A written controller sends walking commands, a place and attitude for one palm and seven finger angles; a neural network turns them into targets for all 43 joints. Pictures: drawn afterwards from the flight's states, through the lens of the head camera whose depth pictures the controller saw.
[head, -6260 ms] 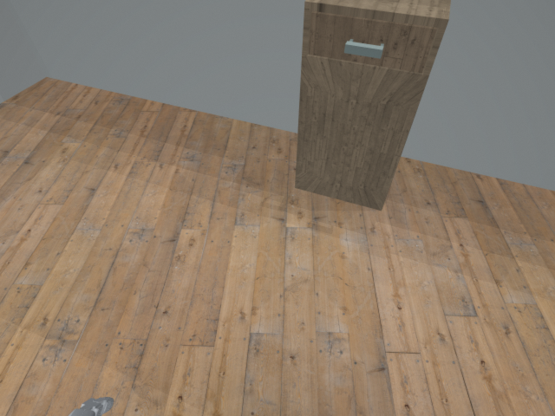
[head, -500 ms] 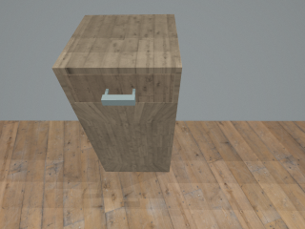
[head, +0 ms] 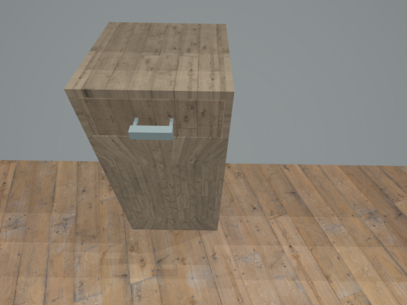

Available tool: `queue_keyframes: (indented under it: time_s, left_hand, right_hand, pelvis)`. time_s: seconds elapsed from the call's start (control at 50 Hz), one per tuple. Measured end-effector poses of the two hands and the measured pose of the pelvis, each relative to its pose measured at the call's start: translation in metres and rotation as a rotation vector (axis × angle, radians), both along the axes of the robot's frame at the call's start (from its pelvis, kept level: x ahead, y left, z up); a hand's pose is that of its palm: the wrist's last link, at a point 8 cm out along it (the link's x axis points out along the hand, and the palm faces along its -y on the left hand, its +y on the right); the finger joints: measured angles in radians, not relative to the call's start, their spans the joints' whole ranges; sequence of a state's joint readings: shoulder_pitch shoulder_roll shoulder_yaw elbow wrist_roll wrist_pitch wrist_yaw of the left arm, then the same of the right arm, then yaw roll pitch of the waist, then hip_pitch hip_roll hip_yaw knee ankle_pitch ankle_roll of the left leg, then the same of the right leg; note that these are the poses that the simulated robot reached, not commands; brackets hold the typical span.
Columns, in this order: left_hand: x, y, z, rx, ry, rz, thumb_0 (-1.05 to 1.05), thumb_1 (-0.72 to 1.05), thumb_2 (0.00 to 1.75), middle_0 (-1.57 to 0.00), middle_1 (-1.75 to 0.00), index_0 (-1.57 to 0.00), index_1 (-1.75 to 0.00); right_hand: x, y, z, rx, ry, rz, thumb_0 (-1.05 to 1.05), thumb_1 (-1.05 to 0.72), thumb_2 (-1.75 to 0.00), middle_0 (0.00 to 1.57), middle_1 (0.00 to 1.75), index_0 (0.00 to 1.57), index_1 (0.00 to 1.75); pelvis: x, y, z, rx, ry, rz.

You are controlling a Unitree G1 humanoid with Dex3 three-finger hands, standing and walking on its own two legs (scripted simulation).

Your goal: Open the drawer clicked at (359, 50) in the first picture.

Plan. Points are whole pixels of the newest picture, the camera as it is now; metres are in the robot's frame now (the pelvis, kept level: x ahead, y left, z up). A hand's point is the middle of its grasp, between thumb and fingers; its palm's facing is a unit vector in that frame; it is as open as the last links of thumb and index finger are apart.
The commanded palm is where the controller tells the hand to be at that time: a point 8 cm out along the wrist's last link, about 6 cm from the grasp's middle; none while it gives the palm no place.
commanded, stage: look again from close up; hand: left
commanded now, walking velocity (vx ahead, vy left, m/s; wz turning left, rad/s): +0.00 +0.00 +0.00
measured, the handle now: (152, 127) +0.57 +0.18 -0.01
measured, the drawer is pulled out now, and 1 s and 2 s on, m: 0.00 0.00 0.00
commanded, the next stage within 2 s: raise the hand with hooked fingers in 0.58 s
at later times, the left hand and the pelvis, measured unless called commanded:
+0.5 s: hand out of the picture +0.03 +0.21 -0.18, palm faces +0.02 -0.98 -0.22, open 7.3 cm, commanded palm none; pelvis +0.01 +0.03 -0.01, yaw +0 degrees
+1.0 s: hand (101, 269) +0.20 +0.22 -0.05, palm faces -0.04 -0.23 -0.97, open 8.0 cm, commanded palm +0.15 +0.24 -0.02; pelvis -0.01 +0.00 -0.04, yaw -4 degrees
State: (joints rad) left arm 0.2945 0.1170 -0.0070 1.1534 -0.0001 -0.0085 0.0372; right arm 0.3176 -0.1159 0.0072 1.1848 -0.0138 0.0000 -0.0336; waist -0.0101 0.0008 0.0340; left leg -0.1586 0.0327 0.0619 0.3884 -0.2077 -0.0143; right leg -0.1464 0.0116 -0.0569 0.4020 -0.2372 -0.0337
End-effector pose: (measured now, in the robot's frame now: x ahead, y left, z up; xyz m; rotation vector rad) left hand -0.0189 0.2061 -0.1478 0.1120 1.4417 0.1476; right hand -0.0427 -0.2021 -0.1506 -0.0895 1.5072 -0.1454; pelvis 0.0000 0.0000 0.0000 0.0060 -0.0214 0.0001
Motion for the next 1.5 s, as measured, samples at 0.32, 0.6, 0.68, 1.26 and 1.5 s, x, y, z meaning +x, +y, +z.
queue_keyframes:
  time_s: [0.32, 0.6, 0.68, 1.26, 1.5]
  left_hand:
    - [0.020, 0.028, -0.004, 0.032, -0.074, -0.028, 0.01, 0.91, 0.90, -0.21, -0.29, -0.21, -0.30]
    - [0.044, 0.047, 0.000, 0.050, -0.092, -0.042, 0.01, 0.91, 0.90, -0.20, -0.29, -0.20, -0.30]
    - [0.042, 0.043, -0.001, 0.039, -0.073, -0.040, 0.01, 0.91, 0.90, -0.20, -0.29, -0.20, -0.30]
    - [0.165, 0.029, 0.156, 1.236, -0.909, -0.940, 0.00, 0.41, 0.69, -0.26, -0.61, -0.26, -0.61]
    - [0.221, 0.016, 0.203, 1.122, -0.916, -1.054, 0.00, 0.14, 0.57, -0.28, -0.78, -0.28, -0.79]
  right_hand:
    - [0.042, 0.007, -0.008, -0.020, -0.149, 0.038, 0.01, -0.93, -0.90, 0.20, 0.30, 0.20, 0.30]
    - [0.054, 0.012, -0.004, -0.028, -0.137, 0.054, 0.01, -0.92, -0.90, 0.20, 0.30, 0.20, 0.30]
    - [0.055, 0.011, -0.004, -0.029, -0.125, 0.053, 0.01, -0.91, -0.90, 0.20, 0.30, 0.20, 0.30]
    - [0.282, -0.018, 0.026, -0.031, -0.824, 0.368, 0.01, -0.91, -0.90, 0.20, 0.30, 0.20, 0.30]
    - [0.207, -0.027, 0.012, 0.003, -0.616, 0.219, 0.01, -0.90, -0.90, 0.21, 0.30, 0.20, 0.30]
  pelvis:
    - [0.006, 0.019, -0.010, -0.014, 0.004, 0.001]
    - [0.016, 0.027, -0.007, -0.001, 0.005, -0.009]
    - [0.018, 0.026, -0.007, 0.000, 0.008, -0.011]
    - [-0.019, -0.025, -0.060, 0.023, 0.184, 0.024]
    - [-0.008, -0.022, -0.030, 0.033, 0.128, -0.015]
